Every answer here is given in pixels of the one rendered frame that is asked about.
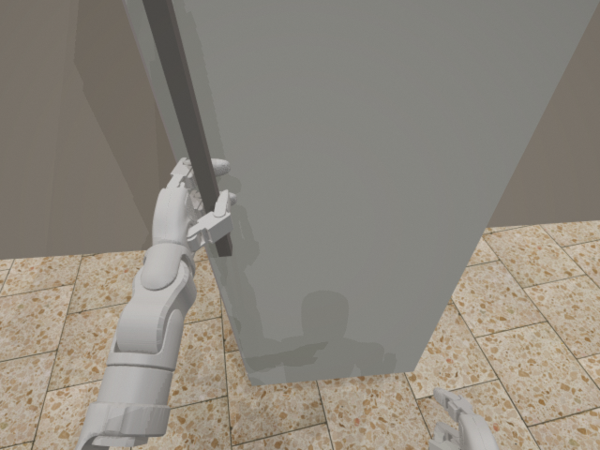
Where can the left robot forearm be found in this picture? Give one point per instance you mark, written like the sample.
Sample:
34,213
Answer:
132,400

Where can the right robot hand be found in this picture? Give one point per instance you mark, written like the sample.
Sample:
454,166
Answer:
473,431

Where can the left robot hand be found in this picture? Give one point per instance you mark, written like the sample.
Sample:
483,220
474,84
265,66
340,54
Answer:
177,211

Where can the handle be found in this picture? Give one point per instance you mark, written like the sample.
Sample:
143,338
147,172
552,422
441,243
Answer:
164,27

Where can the fridge door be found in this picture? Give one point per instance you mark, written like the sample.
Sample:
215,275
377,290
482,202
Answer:
370,142

